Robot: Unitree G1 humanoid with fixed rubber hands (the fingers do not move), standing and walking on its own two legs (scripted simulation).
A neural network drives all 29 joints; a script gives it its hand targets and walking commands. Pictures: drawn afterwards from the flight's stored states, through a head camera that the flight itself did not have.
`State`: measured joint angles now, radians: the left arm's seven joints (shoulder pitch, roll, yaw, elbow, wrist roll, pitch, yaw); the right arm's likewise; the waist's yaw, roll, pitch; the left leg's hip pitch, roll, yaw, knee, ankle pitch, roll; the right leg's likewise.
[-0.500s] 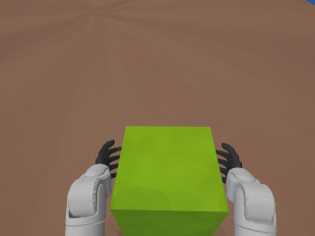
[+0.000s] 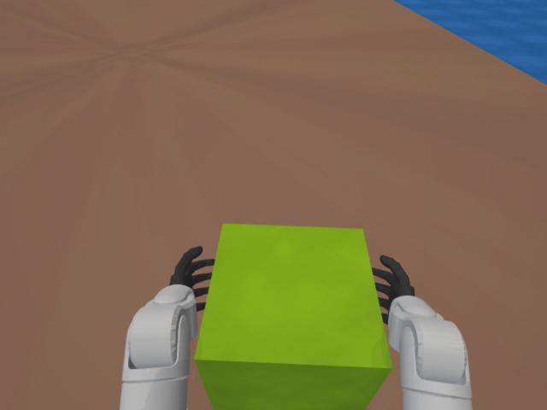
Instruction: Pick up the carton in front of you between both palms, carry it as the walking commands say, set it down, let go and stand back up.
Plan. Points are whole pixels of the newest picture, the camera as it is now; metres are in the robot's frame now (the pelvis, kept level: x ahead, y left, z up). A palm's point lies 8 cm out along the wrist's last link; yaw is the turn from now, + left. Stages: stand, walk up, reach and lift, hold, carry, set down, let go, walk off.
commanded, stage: carry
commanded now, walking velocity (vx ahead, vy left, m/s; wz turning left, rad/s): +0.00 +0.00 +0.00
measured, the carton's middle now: (288, 329) +0.27 +0.00 +0.00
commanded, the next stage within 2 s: hold in 1.32 s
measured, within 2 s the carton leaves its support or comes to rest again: neither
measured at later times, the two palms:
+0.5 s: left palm (193, 321) +0.26 +0.14 +0.04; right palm (404, 329) +0.26 -0.16 +0.04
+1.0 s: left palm (197, 338) +0.23 +0.13 +0.04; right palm (418, 349) +0.23 -0.17 +0.04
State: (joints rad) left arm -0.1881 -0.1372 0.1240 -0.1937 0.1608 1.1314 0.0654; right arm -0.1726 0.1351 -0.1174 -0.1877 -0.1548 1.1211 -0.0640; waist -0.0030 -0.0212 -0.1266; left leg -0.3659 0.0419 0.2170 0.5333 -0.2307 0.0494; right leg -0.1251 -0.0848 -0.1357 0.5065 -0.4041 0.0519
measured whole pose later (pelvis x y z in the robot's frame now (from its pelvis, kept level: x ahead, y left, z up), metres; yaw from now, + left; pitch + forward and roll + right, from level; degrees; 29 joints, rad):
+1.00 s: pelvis -0.06 -0.02 +0.00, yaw +0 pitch +1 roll +0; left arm -0.24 -0.15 0.19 0.18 0.25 0.73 0.01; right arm -0.23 0.15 -0.19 0.19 -0.25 0.73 -0.01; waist 0.00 -0.01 -0.09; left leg -0.40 0.09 0.19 0.52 -0.14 0.02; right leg -0.18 -0.04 -0.16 0.55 -0.39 -0.01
